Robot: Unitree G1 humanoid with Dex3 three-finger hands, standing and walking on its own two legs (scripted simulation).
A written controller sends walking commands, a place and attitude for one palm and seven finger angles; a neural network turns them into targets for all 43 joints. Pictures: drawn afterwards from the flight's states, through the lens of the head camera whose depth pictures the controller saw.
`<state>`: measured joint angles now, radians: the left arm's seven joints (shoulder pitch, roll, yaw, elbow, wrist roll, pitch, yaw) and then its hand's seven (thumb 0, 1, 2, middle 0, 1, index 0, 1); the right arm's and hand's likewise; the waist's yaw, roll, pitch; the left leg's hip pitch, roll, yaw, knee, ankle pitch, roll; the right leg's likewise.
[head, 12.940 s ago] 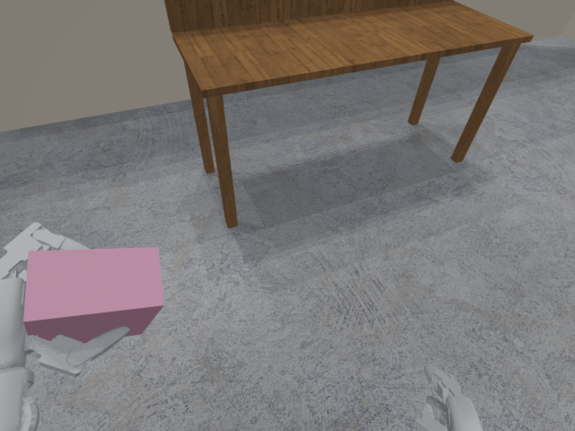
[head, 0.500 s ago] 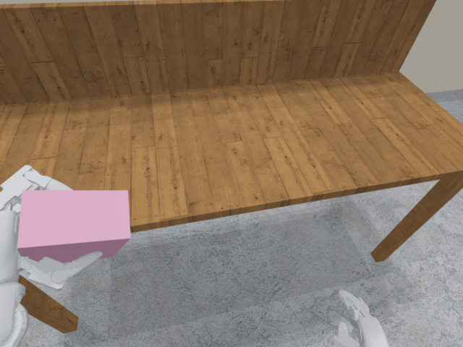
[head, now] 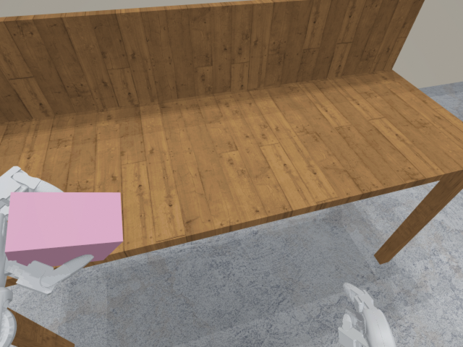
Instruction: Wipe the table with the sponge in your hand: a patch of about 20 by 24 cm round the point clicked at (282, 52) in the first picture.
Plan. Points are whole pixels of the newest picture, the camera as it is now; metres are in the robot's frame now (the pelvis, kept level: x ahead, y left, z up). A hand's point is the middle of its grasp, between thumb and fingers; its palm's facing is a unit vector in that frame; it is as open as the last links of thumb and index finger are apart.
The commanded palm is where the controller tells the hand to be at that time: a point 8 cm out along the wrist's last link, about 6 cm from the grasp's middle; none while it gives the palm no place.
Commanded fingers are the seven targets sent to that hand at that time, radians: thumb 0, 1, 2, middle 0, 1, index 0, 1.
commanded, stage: shuffle to correct the standing spot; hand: left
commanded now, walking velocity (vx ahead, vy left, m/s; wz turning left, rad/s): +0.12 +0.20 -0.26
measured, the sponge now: (80, 231) +0.23 +0.22 +0.15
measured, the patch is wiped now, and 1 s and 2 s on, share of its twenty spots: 0.00 0.00 0.00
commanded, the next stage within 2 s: come to a stop and stand still in 0.72 s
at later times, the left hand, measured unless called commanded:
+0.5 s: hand (33, 190) +0.26 +0.29 +0.18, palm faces +0.27 -0.84 -0.47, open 10.6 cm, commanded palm +0.21 +0.35 +0.19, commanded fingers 0.00 0.10 1.30 -1.20 -1.60 -1.20 -1.60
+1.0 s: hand out of the picture +0.28 +0.40 +0.17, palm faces +0.32 -0.84 -0.44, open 10.5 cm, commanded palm +0.22 +0.43 +0.19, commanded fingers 0.00 0.10 1.30 -1.20 -1.60 -1.20 -1.60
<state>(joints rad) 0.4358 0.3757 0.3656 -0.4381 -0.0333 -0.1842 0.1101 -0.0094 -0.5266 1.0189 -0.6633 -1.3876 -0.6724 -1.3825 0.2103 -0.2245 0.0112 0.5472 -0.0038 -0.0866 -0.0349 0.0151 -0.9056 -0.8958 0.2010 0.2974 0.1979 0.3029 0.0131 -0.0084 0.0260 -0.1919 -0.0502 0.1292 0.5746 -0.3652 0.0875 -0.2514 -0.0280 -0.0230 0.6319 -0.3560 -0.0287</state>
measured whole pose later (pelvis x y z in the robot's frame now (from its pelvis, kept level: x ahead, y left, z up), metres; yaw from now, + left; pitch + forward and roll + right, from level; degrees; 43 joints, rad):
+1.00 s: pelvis +0.03 +0.17 +0.00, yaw -6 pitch -2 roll +2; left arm 0.41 0.41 0.40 -0.48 -0.01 -0.19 0.11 -0.01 -0.53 1.02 -0.66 -1.39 -0.67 -1.38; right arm 0.18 -0.16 0.00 0.61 0.01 -0.13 -0.03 0.02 -0.91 -0.90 0.20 0.30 0.20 0.30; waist 0.01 -0.06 0.09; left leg -0.26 -0.03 0.02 0.55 -0.25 0.01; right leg -0.35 -0.06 -0.02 0.80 -0.43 0.01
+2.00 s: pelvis +0.05 +0.21 +0.02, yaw -6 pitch +0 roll -1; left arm 0.41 0.37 0.35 -0.46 -0.04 -0.21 0.08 -0.01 -0.53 1.02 -0.67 -1.38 -0.68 -1.37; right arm 0.15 -0.16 0.05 0.56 0.00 -0.15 -0.03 0.01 -0.90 -0.90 0.20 0.30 0.20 0.30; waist 0.03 -0.04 0.05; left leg -0.22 -0.02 0.04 0.46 -0.23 0.05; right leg -0.18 -0.02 -0.03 0.40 -0.21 0.02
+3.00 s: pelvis +0.03 +0.14 +0.00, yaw -4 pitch -1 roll +1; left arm 0.27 0.58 0.33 -0.28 0.18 0.07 -0.04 -0.01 -0.53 1.02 -0.67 -1.37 -0.69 -1.36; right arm 0.15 -0.25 0.05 0.59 0.00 -0.07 -0.11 0.02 -0.90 -0.90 0.20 0.30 0.20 0.30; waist 0.07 0.06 0.01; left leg -0.33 0.02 -0.03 0.64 -0.29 -0.03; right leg -0.31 0.04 -0.08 0.66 -0.33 -0.08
